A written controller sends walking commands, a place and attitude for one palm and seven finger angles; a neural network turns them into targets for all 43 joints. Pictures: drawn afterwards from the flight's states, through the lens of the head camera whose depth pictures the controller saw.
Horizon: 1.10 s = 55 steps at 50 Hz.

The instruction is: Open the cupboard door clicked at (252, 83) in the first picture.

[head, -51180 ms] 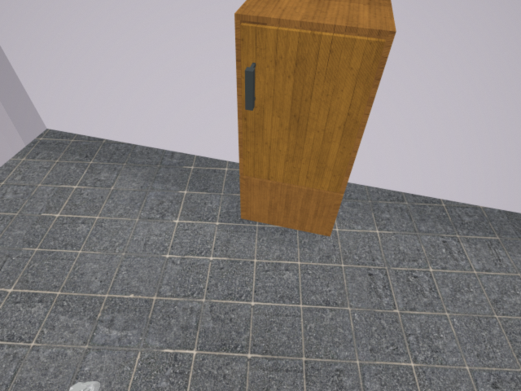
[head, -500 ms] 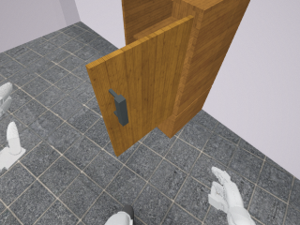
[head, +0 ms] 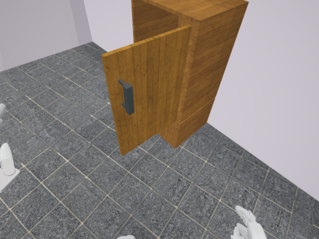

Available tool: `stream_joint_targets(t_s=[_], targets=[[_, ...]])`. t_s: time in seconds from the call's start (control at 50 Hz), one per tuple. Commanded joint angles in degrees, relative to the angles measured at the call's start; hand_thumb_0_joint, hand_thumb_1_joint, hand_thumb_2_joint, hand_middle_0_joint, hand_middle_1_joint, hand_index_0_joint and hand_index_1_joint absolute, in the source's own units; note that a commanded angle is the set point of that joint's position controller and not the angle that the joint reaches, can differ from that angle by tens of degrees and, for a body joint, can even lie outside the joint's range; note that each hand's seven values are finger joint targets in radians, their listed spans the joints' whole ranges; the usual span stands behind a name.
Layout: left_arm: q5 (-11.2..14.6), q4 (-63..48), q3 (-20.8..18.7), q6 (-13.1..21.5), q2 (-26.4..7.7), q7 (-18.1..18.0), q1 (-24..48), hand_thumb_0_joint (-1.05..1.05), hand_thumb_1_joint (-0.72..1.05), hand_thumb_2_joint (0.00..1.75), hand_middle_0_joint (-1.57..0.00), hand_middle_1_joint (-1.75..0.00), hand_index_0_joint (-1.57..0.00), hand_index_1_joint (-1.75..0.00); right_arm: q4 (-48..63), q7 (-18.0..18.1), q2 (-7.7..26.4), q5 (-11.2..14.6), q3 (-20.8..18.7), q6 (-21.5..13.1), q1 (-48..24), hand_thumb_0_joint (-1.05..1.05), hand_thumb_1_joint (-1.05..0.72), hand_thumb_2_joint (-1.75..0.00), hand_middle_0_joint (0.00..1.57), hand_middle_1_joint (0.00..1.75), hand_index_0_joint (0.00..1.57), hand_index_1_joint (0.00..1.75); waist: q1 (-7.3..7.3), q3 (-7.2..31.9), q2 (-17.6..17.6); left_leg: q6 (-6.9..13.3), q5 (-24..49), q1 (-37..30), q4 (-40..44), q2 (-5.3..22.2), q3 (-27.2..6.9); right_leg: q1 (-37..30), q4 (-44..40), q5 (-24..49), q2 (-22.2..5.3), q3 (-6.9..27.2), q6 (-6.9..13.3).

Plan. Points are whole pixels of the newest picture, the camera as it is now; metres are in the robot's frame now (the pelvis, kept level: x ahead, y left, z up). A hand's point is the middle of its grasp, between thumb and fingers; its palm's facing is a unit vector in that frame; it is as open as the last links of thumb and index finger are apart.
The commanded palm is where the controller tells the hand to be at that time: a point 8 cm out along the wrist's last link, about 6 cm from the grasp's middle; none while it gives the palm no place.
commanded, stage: stop stepping back and stand still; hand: left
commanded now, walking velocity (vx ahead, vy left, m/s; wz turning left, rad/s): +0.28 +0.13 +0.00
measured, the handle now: (125, 96) +0.60 +0.17 -0.02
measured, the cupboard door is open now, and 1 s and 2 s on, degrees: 87 87 87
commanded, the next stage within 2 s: let the arm hang, fingers relaxed in 0.74 s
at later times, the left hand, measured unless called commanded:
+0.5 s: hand out of the picture +0.14 +0.28 +0.16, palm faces +0.50 -0.76 -0.42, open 7.4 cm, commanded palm +0.08 +0.32 +0.18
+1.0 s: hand out of the picture +0.12 +0.27 -0.06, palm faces +0.16 -0.90 -0.41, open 7.4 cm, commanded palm none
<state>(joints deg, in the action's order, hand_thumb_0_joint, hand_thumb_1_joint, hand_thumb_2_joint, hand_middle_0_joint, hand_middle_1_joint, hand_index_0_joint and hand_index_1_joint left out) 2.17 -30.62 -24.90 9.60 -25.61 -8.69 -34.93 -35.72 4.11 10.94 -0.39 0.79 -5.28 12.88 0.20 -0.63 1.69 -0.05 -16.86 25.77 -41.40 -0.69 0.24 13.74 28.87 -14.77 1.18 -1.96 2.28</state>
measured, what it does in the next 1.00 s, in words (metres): steps on the spot: left foot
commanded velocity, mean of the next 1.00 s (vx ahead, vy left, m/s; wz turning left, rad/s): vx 0.06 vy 0.00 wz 0.00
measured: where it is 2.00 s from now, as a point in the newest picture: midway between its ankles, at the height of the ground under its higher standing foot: outside the picture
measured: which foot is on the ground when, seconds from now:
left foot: up 0.00-0.14, down 0.16-1.00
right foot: down 0.00-1.00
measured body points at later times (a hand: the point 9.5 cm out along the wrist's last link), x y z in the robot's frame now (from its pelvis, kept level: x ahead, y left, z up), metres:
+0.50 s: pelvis -0.04 +0.01 -0.01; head -0.06 +0.01 +0.44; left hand +0.11 +0.32 +0.19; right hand +0.11 -0.22 -0.10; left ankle -0.03 +0.12 -0.72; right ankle -0.02 -0.08 -0.74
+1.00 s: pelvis -0.05 +0.02 -0.01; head -0.05 -0.01 +0.44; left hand +0.11 +0.32 -0.03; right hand +0.12 -0.23 -0.13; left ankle -0.02 +0.13 -0.74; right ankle -0.02 -0.08 -0.74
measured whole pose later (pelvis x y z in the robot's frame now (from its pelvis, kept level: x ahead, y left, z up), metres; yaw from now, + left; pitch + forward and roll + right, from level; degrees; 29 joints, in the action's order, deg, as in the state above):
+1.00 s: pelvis -0.05 +0.02 -0.01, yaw +5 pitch +0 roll +0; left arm -2.0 24.2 -5.7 -0.6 -17.2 -0.6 -14.2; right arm -47.5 -0.6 16.9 -1.0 -0.5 -1.8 7.5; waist -0.5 1.0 -3.6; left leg 0.9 -14.3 19.6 -33.8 -0.2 1.8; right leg 17.6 35.1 -17.6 -0.8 -3.9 1.5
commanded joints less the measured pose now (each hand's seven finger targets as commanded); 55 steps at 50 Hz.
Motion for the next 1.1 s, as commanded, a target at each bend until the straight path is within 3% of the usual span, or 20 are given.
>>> stream_joint_targets(t_s=[0.0, 0.1, 0.16, 0.2, 0.28, 0.3, 0.34, 0.36, 0.4, 0.48, 0.52, 0.56, 0.66, 0.72, 0.8, 0.82, 0.88, 0.9, 0.96, 1.08], targets=[[-0.5, -6.6, -3.9, 3.6, -8.0, -1.5, 11.8, 0.0, 0.9, 0.9, -0.2, -0.3, -0.2, -0.3, 7.1, 1.4, 8.1, -0.2, -3.3, -3.4, -5.4, 0.0, -0.9, -0.9, 0.2, 0.3, 0.2, 0.3, -1.97, 1.0, 4.1, 0.1, -4.2, -3.1, -9.9, 2.9, -0.4, 11.1, -18.6, -24.0, -17.0, 16.4, 5.0], [-1.6, -5.4, -4.1, 4.8, -8.0, -2.2, 10.2, 0.0, 0.9, 0.9, -0.2, -0.3, -0.2, -0.3, 6.5, 2.6, 7.9, -0.4, -3.0, -5.3, -4.2, 0.0, -0.9, -0.9, 0.2, 0.3, 0.2, 0.3, -1.0, -0.1, 0.7, 2.7, -6.0, -12.8, 15.8, 1.8, 3.4, 7.7, -12.2, -21.2, -12.6, 11.6, 3.2], [-1.3, -9.8, -6.3, 6.5, -8.8, -2.3, 8.8, 0.0, 0.9, 0.9, -0.2, -0.3, -0.2, -0.3, 7.8, 2.0, 9.2, -0.2, -3.2, -5.9, -3.6, 0.0, -0.9, -0.9, 0.2, 0.3, 0.2, 0.3, -0.78, 2.1, -13.1, 7.2, -9.8, -12.4, 24.6, 12.0, -12.5, 6.2, 5.1, -8.3, -2.5, 2.8, -1.3], [-2.3, -9.9, -7.7, 6.4, -10.1, -2.0, 9.7, 0.0, 0.9, 0.9, -0.2, -0.3, -0.2, -0.3, 7.2, 1.8, 7.7, -0.1, -2.8, -6.2, -4.2, 0.0, -0.9, -0.9, 0.2, 0.3, 0.2, 0.3, -1.04, 0.2, -16.9, 9.2, -25.8, -4.0, 32.3, 16.1, -18.2, 4.4, 15.9, -10.3, -0.8, -0.6, -2.5], [-2.2, -5.7, -5.5, 5.8, -7.2, -1.8, 7.6, 0.0, 0.9, 0.9, -0.2, -0.3, -0.2, -0.3, 6.7, 1.2, 8.6, -0.2, -2.9, -6.7, -4.2, 0.0, -0.9, -0.9, 0.2, 0.3, 0.2, 0.3, -0.66, -1.6, -9.9, 6.1, -13.2, -0.8, 22.4, 11.5, -8.0, -3.9, 0.3, -6.1, -1.2, -1.2, -1.6], [-2.1, -5.1, -5.4, 5.7, -7.3, -1.6, 7.6, 0.0, 0.9, 0.9, -0.2, -0.3, -0.2, -0.3, 6.8, 1.1, 8.7, -0.3, -3.1, -6.4, -4.3, 0.0, -0.9, -0.9, 0.2, 0.3, 0.2, 0.3, -0.96, -1.7, -6.7, 4.4, -11.0, 0.8, 17.3, 7.9, -4.4, -4.8, -4.1, -5.8, -3.0, 3.8, -0.1], [-1.4, -4.0, -5.6, 5.7, -8.3, -1.1, 9.7, 0.0, 0.9, 0.9, -0.2, -0.3, -0.2, -0.3, 6.5, 0.5, 7.8, -0.2, -3.5, -5.8, -3.4, 0.0, -0.9, -0.9, 0.2, 0.3, 0.2, 0.3, -0.92, 0.0, 6.6, 1.4, -9.2, 2.4, -0.2, 1.2, 2.5, -0.8, -13.7, -18.9, -14.2, 23.2, 5.7], [-1.0, -4.2, -5.2, 5.6, -8.1, -1.0, 10.3, 0.0, 0.9, 0.9, -0.2, -0.3, -0.2, -0.3, 6.2, 0.2, 7.6, 0.3, -4.1, -5.6, -3.1, 0.0, -0.9, -0.9, 0.2, 0.3, 0.2, 0.3, -0.26, 0.5, 9.8, 1.0, -8.2, 2.5, -9.3, 1.1, 2.1, 0.3, -17.2, -22.5, -18.5, 28.4, 8.4], [-1.1, -4.2, -5.5, 5.7, -8.2, -1.1, 11.2, 0.0, 0.9, 0.9, -0.2, -0.3, -0.2, -0.3, 6.1, -0.1, 7.8, 0.1, -3.6, -5.1, -3.5, 0.0, -0.9, -0.9, 0.2, 0.3, 0.2, 0.3, -0.73, -0.1, 5.0, 1.0, -7.9, 2.9, -11.3, 3.1, -0.3, 0.8, -15.3, -13.9, -19.1, 24.4, 9.5], [-0.8, -7.3, -5.9, 6.2, -7.9, -1.4, 10.0, 0.0, 0.9, 0.9, -0.2, -0.3, -0.2, -0.3, 6.6, 0.9, 6.6, -0.3, -2.2, -5.2, -4.1, 0.0, -0.9, -0.9, 0.2, 0.3, 0.2, 0.3, -1.22, 1.6, -0.8, 1.7, -0.1, -15.4, 15.3, 2.7, 2.2, 6.2, -7.3, -9.6, -10.3, 9.0, 3.0], [-0.7, -11.4, -5.7, 6.9, -7.7, -1.5, 10.4, 0.0, 0.9, 0.9, -0.2, -0.3, -0.2, -0.3, 8.2, 1.2, 8.7, -0.3, -2.9, -5.6, -5.4, 0.0, -0.9, -0.9, 0.2, 0.3, 0.2, 0.3, 0.04, 1.3, -14.2, 5.2, -1.1, -15.6, 23.8, 12.5, -12.6, 7.6, 3.8, -5.5, -3.0, 3.6, -1.3], [-1.4, -8.3, -6.3, 6.5, -7.9, -1.2, 10.1, 0.0, 0.9, 0.9, -0.2, -0.3, -0.2, -0.3, 7.2, 1.0, 7.0, -0.3, -2.3, -5.9, -5.4, 0.0, -0.9, -0.9, 0.2, 0.3, 0.2, 0.3, -0.39, -0.1, -16.2, 7.0, -10.6, -7.3, 30.7, 15.9, -16.6, 3.3, 10.7, -8.0, -1.5, 0.7, -2.6], [-1.7, -6.8, -4.8, 6.0, -6.7, -0.9, 7.9, 0.0, 0.9, 0.9, -0.2, -0.3, -0.2, -0.3, 7.6, 0.5, 7.7, 0.1, -2.6, -7.0, -4.6, 0.0, -0.9, -0.9, 0.2, 0.3, 0.2, 0.3, -0.25, 3.5, -7.2, 3.0, 14.1, -11.2, 18.7, 8.9, -3.8, -4.1, -2.8, 9.2, -2.8, 2.7, -2.2], [-0.5, -5.9, -4.9, 5.4, -6.6, -0.7, 5.2, 0.0, 0.9, 0.9, -0.2, -0.3, -0.2, -0.3, 7.5, -0.2, 7.4, 0.4, -3.1, -6.2, -4.4, 0.0, -0.9, -0.9, 0.2, 0.3, 0.2, 0.3, -0.83, 6.9, 0.0, 0.4, 11.3, -12.6, 12.2, 4.5, 0.3, -4.6, -6.8, 18.4, -7.6, 10.4, 0.2], [0.0, -6.8, -7.0, 4.7, -8.4, -1.0, 4.1, 0.0, 0.9, 0.9, -0.2, -0.3, -0.2, -0.3, 8.0, 0.1, 7.0, 0.2, -3.0, -4.9, -5.6, 0.0, -0.9, -0.9, 0.2, 0.3, 0.2, 0.3, -0.63, 6.9, -1.5, 0.4, 11.0, -14.9, 14.3, 3.8, 0.3, -2.8, -8.4, 14.9, -7.7, 9.0, 0.1], [-5.4, 37.6, 18.1, -4.1, 1.6, 7.5, 9.8, 0.0, 0.9, 0.9, -0.2, -0.3, -0.2, -0.3, -6.5, -4.9, 17.2, 0.3, -6.1, -5.9, -7.4, 0.0, -0.9, -0.9, 0.2, 0.3, 0.2, 0.3, -3.37, 3.7, -4.2, 1.7, 21.6, -9.4, 6.0, 6.8, -3.4, 3.5, 2.2, 23.4, -10.3, 4.1, 0.8], [-4.0, 44.0, 18.7, -8.9, 5.6, 8.6, 12.2, 0.0, 0.9, 0.9, -0.2, -0.3, -0.2, -0.3, -4.9, -4.5, 12.9, -0.3, -4.1, 0.7, -4.6, 0.0, -0.9, -0.9, 0.2, 0.3, 0.2, 0.3, -0.32, 5.2, -3.0, 5.0, 17.0, -4.0, 14.5, 10.5, -9.0, 1.8, 5.4, 3.3, -4.8, 1.8, -0.7], [-4.2, 47.0, 18.9, -8.8, 4.5, 8.6, 14.0, 0.0, 0.9, 0.9, -0.2, -0.3, -0.2, -0.3, -4.8, -4.3, 12.8, -0.7, -3.7, 1.2, -5.3, 0.0, -0.9, -0.9, 0.2, 0.3, 0.2, 0.3, 0.27, 4.8, 3.1, 5.3, 16.6, -2.8, 15.3, 10.4, -10.1, -0.3, 4.4, 3.5, -4.5, 2.5, -0.5], [-4.3, 58.3, 19.7, -8.4, 1.6, 8.5, 19.7, 0.0, 0.9, 0.9, -0.2, -0.3, -0.2, -0.3, -8.0, -4.2, 12.5, -1.0, -3.4, 3.0, -5.0, 0.0, -0.9, -0.9, 0.2, 0.3, 0.2, 0.3, -0.63, 4.0, 10.9, 2.6, 11.1, -8.1, 11.0, 4.2, -4.4, 1.3, -4.6, 7.4, -10.0, 7.9, 2.4], [-3.0, 78.6, 22.8, -9.2, 4.5, 7.7, 21.5, 0.0, 0.9, 0.9, -0.2, -0.3, -0.2, -0.3, -16.4, -3.6, 9.0, -1.3, -1.3, 5.1, -4.5, 0.0, -0.9, -0.9, 0.2, 0.3, 0.2, 0.3, -0.3, 1.3, -8.8, 1.9, 8.9, -10.8, 19.9, 6.0, -5.7, -1.2, -6.9, 1.0, -6.9, 6.2, 0.8]])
